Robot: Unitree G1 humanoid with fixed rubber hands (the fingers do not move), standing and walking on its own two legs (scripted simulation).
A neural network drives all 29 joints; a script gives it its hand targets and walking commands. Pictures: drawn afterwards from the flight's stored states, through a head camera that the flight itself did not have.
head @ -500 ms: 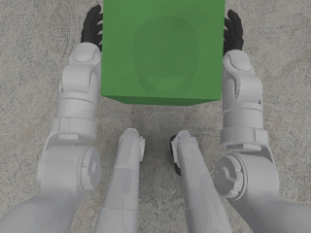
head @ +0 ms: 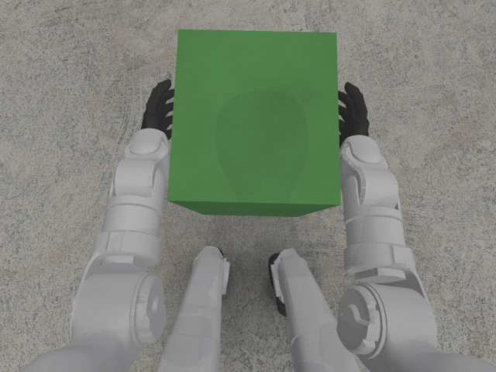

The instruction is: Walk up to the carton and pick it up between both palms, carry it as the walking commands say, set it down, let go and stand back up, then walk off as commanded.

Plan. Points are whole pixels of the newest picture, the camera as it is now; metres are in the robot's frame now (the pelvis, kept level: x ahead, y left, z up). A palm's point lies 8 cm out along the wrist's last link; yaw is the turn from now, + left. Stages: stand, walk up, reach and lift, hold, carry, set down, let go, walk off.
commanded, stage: reach and lift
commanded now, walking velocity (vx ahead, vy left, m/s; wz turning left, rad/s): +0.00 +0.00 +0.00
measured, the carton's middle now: (253, 147) +0.45 +0.00 -0.11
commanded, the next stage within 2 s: none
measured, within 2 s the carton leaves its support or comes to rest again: neither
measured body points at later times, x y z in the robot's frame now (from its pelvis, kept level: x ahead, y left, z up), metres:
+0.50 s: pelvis +0.09 +0.00 +0.07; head +0.15 +0.01 +0.52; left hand +0.45 +0.14 +0.04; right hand +0.43 -0.16 +0.05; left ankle +0.13 +0.12 -0.65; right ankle +0.11 -0.14 -0.65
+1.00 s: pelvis +0.11 +0.00 +0.09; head +0.09 +0.00 +0.54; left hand +0.42 +0.13 +0.09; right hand +0.41 -0.17 +0.11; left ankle +0.13 +0.12 -0.65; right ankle +0.11 -0.14 -0.65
